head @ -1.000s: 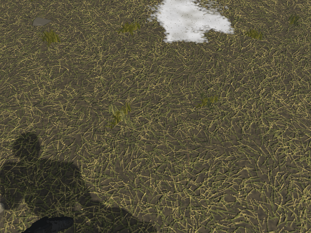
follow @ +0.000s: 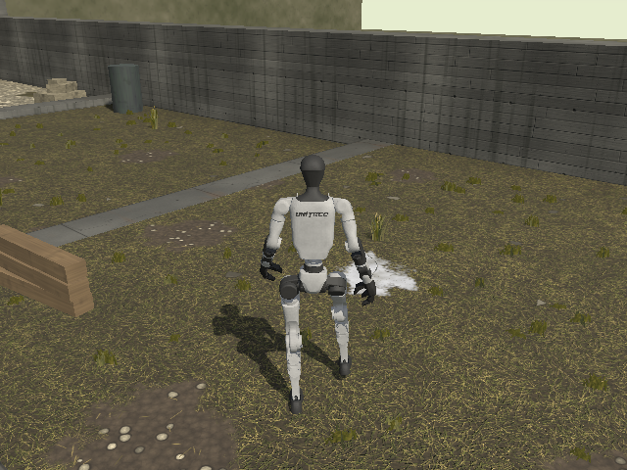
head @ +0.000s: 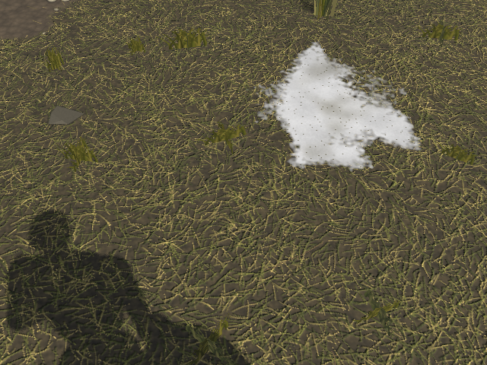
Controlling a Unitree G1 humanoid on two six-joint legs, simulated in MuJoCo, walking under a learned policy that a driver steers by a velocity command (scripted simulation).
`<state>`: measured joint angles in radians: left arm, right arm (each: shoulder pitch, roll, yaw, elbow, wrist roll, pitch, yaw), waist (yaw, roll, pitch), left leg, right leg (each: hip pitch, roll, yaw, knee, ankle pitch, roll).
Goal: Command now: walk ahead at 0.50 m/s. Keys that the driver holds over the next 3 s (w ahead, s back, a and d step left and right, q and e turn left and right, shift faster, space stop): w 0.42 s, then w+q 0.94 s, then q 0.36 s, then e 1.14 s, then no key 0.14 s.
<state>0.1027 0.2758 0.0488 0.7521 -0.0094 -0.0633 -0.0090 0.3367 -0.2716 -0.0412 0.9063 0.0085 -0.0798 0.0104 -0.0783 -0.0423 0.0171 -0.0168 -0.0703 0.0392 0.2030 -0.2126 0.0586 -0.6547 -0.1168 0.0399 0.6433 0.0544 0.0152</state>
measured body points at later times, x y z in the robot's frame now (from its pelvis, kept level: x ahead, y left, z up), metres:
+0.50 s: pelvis +0.28 -0.06 +0.00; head +0.30 -0.06 +0.45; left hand +0.29 +0.22 -0.12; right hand +0.45 -0.31 -0.11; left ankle +0.45 +0.12 -0.69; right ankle +0.23 -0.14 -0.75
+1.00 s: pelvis +0.56 +0.03 +0.00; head +0.59 +0.05 +0.45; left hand +0.68 +0.33 -0.10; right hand +0.68 -0.23 -0.11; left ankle +0.52 +0.09 -0.75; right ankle +0.76 -0.12 -0.68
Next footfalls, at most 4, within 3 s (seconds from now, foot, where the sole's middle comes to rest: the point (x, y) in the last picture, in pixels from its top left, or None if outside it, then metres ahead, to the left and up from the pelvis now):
0.16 right None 0.27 -0.15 -0.78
0.70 left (198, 340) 0.56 0.10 -0.78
1.18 right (236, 239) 0.89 -0.03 -0.78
1.66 left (133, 227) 0.95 0.30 -0.78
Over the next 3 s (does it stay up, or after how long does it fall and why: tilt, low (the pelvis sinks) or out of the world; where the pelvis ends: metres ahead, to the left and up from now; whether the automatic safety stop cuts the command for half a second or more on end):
stays up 0.96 0.16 0.00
